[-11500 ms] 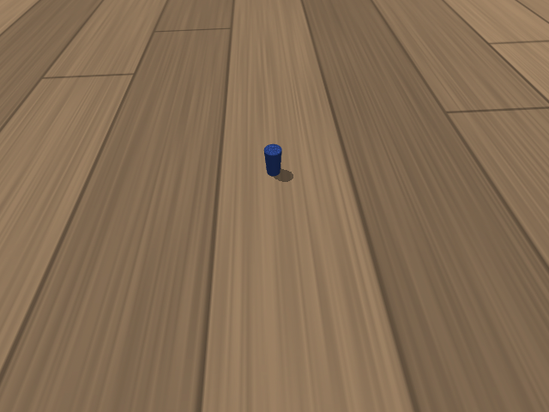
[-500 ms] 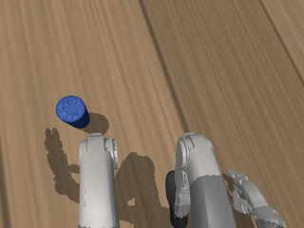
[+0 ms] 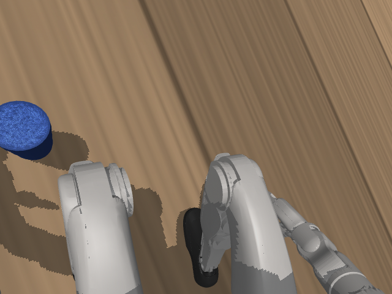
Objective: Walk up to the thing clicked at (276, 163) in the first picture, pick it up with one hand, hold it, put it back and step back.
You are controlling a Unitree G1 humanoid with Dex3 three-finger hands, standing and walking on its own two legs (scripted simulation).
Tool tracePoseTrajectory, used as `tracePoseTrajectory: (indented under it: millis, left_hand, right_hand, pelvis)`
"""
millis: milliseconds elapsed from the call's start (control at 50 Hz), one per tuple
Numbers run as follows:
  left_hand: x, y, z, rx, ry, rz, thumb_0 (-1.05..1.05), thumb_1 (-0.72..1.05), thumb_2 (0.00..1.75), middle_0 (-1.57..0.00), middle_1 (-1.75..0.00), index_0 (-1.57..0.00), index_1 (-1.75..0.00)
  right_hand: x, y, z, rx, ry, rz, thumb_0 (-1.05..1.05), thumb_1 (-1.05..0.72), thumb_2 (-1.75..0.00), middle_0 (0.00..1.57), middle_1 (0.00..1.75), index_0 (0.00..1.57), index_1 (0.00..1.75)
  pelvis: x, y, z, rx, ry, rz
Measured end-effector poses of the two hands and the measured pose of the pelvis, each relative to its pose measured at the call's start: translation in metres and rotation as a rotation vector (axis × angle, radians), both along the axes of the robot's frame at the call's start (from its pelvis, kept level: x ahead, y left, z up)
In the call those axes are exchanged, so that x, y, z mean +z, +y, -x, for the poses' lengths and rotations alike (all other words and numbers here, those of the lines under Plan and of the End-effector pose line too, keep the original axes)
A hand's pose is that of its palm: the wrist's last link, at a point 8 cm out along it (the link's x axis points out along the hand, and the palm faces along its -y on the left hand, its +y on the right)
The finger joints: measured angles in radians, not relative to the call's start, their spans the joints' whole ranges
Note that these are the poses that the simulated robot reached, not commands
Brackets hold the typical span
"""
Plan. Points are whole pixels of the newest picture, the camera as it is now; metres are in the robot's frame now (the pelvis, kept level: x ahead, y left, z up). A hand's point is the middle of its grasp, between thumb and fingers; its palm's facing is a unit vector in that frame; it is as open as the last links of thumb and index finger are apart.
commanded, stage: close in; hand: left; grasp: from the side
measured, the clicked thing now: (28, 136) +0.40 +0.29 -0.21
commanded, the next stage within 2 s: rest palm in 0.50 s
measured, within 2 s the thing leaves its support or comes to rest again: leaves its support in 1.78 s
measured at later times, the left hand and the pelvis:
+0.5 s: hand (6, 147) +0.36 +0.31 -0.16, palm faces +0.29 -0.96 +0.00, open 17.5 cm; pelvis -0.02 +0.01 -0.01, yaw -3 degrees
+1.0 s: hand (19, 137) +0.38 +0.30 -0.18, palm faces +0.35 -0.94 +0.00, open 13.9 cm; pelvis -0.02 +0.01 -0.01, yaw -4 degrees
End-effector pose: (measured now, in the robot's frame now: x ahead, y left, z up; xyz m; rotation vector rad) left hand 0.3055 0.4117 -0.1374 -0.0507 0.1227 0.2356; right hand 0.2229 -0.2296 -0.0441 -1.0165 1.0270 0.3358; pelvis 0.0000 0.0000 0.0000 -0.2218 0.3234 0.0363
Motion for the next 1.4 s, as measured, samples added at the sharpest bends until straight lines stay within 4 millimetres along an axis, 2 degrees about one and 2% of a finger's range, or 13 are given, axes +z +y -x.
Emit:
tracePoseTrajectory:
  millis: [100,180,360,500,660,780,920,1120,1220,1400]
  left_hand:
    - [-0.024,-0.032,-0.01,-0.006,0.015,0.054,-0.02,-0.59,0.04,-0.06,-0.1,-0.06,-0.1]
    - [-0.034,-0.046,-0.013,0.054,-0.024,0.055,-0.02,-0.6,0.04,-0.07,-0.1,-0.07,-0.1]
    - [-0.026,-0.047,-0.008,0.1,-0.076,-0.036,-0.02,-0.57,0.05,-0.06,-0.09,-0.06,-0.09]
    - [-0.021,-0.057,-0.018,0.052,-0.065,-0.058,-0.02,-0.55,0.05,-0.05,-0.08,-0.06,-0.07]
    - [-0.037,-0.077,-0.026,0.119,-0.073,-0.006,-0.02,-0.51,0.08,-0.05,-0.07,-0.06,-0.06]
    - [-0.049,-0.075,-0.025,0.143,-0.074,-0.039,-0.02,-0.41,0.13,-0.08,-0.07,-0.07,-0.07]
    - [-0.043,-0.067,-0.033,0.141,-0.1,-0.074,-0.01,-0.2,0.25,-0.2,-0.17,-0.19,-0.18]
    - [-0.038,-0.078,-0.039,0.128,-0.085,-0.053,-0.01,0.02,0.45,-0.39,-0.37,-0.38,-0.38]
    - [-0.039,-0.078,-0.039,0.151,-0.091,-0.048,0.0,-0.01,0.49,-0.5,-0.48,-0.4,-0.49]
    - [-0.039,-0.075,-0.043,0.156,-0.093,-0.063,0.01,-0.15,0.58,-0.63,-0.69,-0.53,-0.7]
  right_hand:
    - [0.003,0.007,0.007,0.031,0.0,0.012,0.01,-0.93,-0.91,0.21,0.3,0.2,0.3]
    - [0.007,0.008,0.016,0.05,0.008,0.037,0.0,-0.93,-0.91,0.21,0.3,0.2,0.3]
    - [0.01,0.002,0.049,0.037,0.082,0.085,0.0,-0.93,-0.9,0.21,0.3,0.2,0.3]
    - [0.015,0.001,0.061,0.029,0.088,0.084,0.0,-0.93,-0.9,0.21,0.3,0.2,0.3]
    - [0.024,-0.001,0.066,0.036,0.102,0.117,0.0,-0.91,-0.9,0.21,0.3,0.2,0.3]
    - [0.022,-0.003,0.067,0.043,0.143,0.155,0.0,-0.9,-0.9,0.21,0.3,0.2,0.3]
    - [0.017,-0.003,0.065,0.042,0.165,0.157,0.0,-0.89,-0.9,0.21,0.3,0.2,0.3]
    - [0.02,0.005,0.062,0.047,0.134,0.134,0.0,-0.88,-0.9,0.21,0.3,0.2,0.3]
    - [0.022,0.004,0.067,0.048,0.139,0.145,0.0,-0.87,-0.9,0.21,0.3,0.2,0.3]
    - [0.022,0.0,0.079,0.02,0.171,0.161,0.0,-0.87,-0.9,0.21,0.3,0.2,0.3]
  pelvis:
    - [-0.005,0.003,0.004,-0.012,-0.046,0.02]
    - [-0.011,0.004,0.009,-0.021,-0.092,0.031]
    - [-0.013,0.005,0.018,-0.024,-0.138,0.044]
    - [-0.012,0.009,0.021,-0.03,-0.148,0.058]
    - [-0.013,0.008,0.021,-0.043,-0.162,0.068]
    - [-0.014,0.009,0.02,-0.045,-0.168,0.074]
    - [-0.014,0.01,0.019,-0.044,-0.16,0.08]
    - [-0.012,0.011,0.021,-0.052,-0.165,0.085]
    - [-0.012,0.01,0.023,-0.055,-0.173,0.084]
    - [-0.011,0.012,0.024,-0.058,-0.173,0.087]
